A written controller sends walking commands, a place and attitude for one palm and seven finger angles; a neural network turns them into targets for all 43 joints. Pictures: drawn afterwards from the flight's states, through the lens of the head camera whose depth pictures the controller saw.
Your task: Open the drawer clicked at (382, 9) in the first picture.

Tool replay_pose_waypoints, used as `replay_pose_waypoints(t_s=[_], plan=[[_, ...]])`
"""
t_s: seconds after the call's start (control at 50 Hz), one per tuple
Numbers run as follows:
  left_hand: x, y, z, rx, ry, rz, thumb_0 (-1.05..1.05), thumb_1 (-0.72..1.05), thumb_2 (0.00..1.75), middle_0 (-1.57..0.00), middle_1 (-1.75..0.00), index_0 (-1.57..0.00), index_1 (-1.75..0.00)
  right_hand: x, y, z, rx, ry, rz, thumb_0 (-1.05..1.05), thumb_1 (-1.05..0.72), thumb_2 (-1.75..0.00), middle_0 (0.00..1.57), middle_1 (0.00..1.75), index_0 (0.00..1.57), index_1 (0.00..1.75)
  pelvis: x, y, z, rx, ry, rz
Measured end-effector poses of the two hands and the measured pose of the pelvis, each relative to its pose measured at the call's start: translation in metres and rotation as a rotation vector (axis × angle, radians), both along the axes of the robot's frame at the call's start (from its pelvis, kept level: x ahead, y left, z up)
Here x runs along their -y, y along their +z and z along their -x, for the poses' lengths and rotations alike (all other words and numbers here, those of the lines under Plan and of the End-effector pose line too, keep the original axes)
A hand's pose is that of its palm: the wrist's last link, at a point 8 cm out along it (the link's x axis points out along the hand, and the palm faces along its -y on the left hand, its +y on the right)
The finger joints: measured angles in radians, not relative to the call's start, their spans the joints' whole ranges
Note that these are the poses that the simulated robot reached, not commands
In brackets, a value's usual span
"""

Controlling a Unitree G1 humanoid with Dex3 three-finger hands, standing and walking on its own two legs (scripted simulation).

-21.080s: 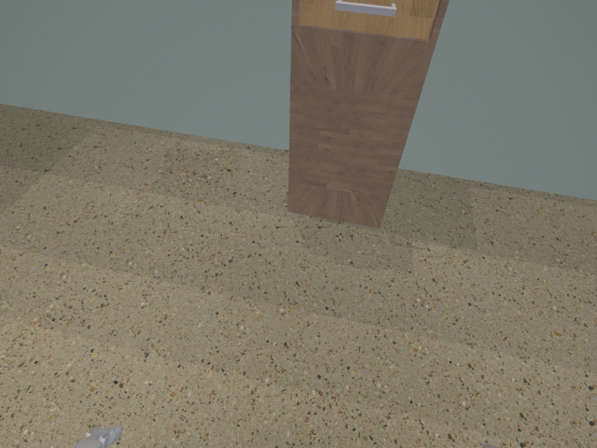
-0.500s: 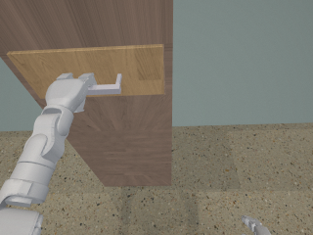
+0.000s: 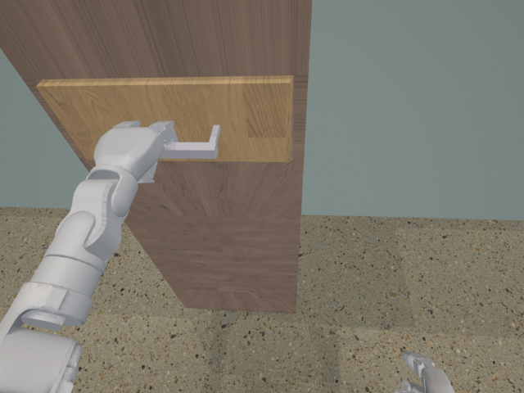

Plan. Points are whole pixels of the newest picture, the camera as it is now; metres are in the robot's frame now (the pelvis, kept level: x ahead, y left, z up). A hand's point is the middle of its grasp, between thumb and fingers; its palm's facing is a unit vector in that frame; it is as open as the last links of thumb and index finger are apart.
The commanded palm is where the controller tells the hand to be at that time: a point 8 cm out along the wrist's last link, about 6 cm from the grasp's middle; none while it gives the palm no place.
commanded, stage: pull the drawer open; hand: left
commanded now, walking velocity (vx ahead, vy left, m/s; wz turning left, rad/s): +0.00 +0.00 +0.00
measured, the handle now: (167, 141) +0.46 +0.19 +0.15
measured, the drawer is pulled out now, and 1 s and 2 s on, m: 0.01 0.04 0.09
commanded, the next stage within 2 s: none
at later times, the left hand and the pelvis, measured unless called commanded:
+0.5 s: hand (145, 175) +0.40 +0.22 +0.12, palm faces -0.02 -0.02 -1.00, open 5.3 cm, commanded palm +0.38 +0.22 +0.18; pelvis -0.03 +0.00 +0.00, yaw -1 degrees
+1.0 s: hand (141, 194) +0.37 +0.21 +0.12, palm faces +0.05 -0.09 -0.99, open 5.6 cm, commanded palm +0.35 +0.23 +0.18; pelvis +0.00 +0.01 +0.00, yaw -3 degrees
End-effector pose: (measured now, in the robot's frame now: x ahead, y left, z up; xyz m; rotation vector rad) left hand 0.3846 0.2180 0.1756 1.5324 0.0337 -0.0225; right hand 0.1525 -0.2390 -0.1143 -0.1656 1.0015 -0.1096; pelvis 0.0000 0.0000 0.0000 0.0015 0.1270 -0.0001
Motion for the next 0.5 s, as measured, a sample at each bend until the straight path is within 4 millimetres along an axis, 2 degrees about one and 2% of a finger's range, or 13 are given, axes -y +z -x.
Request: replay_pose_waypoints(t_s=[0.32,0.42,0.5], plan=[[-0.001,0.000,0.000,0.003,-0.027,-0.012,0.01,0.79,0.85,-0.38,-1.35,-0.41,-1.35,0.020,-0.008,0.082,-0.111,-0.095,0.041,0.01,-0.90,-0.90,0.20,0.30,0.20,0.30,0.000,-0.001,0.025,0.009,-0.013,-0.002],[-0.001,-0.001,0.001,0.012,-0.029,-0.016,0.01,0.79,0.85,-0.38,-1.35,-0.40,-1.35,0.021,-0.010,0.097,-0.130,-0.112,0.043,0.01,-0.91,-0.90,0.20,0.30,0.20,0.30,-0.002,-0.002,0.030,0.008,-0.016,-0.002],[0.000,-0.001,0.001,0.017,-0.030,-0.022,0.02,0.79,0.85,-0.38,-1.35,-0.40,-1.35,0.019,-0.010,0.102,-0.130,-0.116,0.039,0.01,-0.91,-0.90,0.20,0.30,0.20,0.30,-0.003,-0.002,0.032,0.007,-0.017,-0.002]])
